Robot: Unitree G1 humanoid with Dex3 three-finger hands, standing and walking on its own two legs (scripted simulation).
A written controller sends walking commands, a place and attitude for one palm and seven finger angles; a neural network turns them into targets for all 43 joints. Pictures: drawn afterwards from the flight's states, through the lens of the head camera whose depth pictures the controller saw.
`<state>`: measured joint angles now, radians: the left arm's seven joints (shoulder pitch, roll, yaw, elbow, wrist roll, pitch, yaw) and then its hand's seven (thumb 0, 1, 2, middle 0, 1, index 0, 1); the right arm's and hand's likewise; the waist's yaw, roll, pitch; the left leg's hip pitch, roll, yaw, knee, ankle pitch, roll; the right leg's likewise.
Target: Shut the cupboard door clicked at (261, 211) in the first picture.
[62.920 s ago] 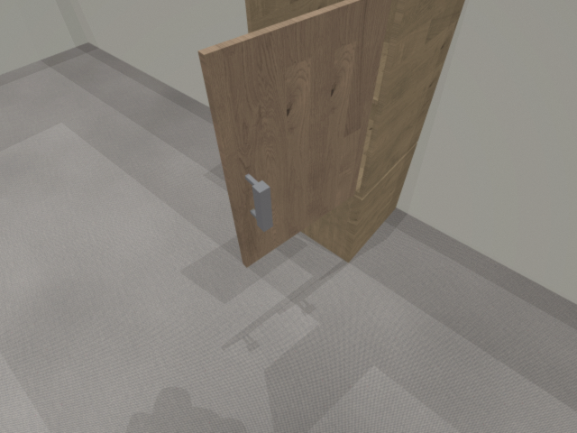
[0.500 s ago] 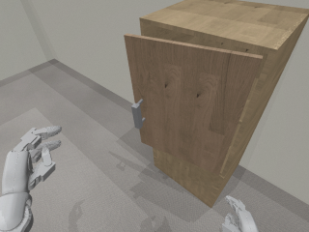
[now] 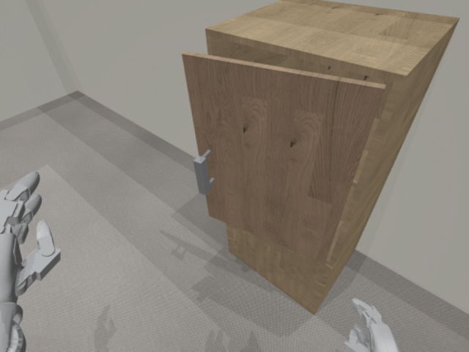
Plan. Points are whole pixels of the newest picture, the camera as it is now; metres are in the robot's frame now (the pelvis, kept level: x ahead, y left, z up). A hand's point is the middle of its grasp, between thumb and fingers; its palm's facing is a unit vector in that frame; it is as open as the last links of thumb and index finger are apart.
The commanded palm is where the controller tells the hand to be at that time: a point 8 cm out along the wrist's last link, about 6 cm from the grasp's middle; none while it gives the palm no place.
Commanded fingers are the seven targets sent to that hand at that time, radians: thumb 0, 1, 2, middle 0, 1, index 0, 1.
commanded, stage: step back with the hand held close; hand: left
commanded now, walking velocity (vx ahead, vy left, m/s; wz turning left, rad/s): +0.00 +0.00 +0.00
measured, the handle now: (206, 171) +0.62 +0.17 -0.09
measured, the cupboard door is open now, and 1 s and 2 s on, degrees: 12 12 12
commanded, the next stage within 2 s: stop stepping back and stand still in 1.86 s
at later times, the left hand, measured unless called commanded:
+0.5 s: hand (32, 255) +0.18 +0.29 +0.16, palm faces +0.39 -0.76 -0.51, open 7.4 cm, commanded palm +0.12 +0.33 +0.17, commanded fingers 0.00 0.90 0.90 -0.20 -0.30 -0.20 -0.30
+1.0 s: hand out of the picture +0.11 +0.29 +0.16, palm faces +0.47 -0.76 -0.45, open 7.5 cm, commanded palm +0.05 +0.33 +0.17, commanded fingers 0.00 0.90 0.90 -0.20 -0.30 -0.20 -0.30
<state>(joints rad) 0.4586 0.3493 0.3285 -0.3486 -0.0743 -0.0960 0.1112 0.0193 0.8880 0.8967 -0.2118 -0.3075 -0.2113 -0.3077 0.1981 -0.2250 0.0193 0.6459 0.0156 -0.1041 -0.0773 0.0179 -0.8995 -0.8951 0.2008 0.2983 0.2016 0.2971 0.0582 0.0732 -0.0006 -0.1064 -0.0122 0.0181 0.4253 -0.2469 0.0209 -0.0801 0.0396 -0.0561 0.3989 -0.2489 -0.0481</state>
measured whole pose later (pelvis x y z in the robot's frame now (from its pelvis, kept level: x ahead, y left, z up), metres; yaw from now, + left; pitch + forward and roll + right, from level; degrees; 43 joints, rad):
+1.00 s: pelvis -0.09 +0.03 -0.02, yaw +1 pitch +0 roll -2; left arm 0.51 0.41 0.44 -0.50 -0.02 -0.23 0.17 0.02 0.89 0.90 -0.21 -0.30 -0.21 -0.30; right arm 0.25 -0.24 0.01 0.59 0.00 -0.05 -0.08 0.02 -0.90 -0.89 0.20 0.30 0.20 0.30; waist 0.00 0.01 0.00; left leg -0.45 -0.01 0.03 0.67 -0.24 0.06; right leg -0.40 0.02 -0.07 0.60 -0.20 -0.02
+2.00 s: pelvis -0.22 +0.02 -0.02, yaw -2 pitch +0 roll -4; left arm 0.42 0.42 0.38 -0.55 -0.06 -0.22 0.14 0.02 0.89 0.90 -0.21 -0.30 -0.21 -0.30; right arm 0.13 -0.15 0.03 0.66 -0.01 -0.10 -0.06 0.02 -0.90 -0.89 0.21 0.30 0.21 0.30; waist 0.04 -0.01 -0.04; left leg -0.53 0.10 0.08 0.47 0.01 -0.02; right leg -0.13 0.05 0.02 0.52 -0.40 0.02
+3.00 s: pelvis -0.29 +0.06 -0.01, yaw -2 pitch +0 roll +0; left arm 0.52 0.43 0.41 -0.48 -0.05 -0.18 0.17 0.02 0.89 0.90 -0.21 -0.30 -0.21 -0.30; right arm 0.18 -0.19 0.01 0.59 0.02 -0.09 -0.07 0.02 -0.90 -0.89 0.20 0.30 0.20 0.30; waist -0.01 -0.01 -0.02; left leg -0.25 0.08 0.08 0.54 -0.28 -0.04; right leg -0.20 0.02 -0.08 0.53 -0.33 -0.04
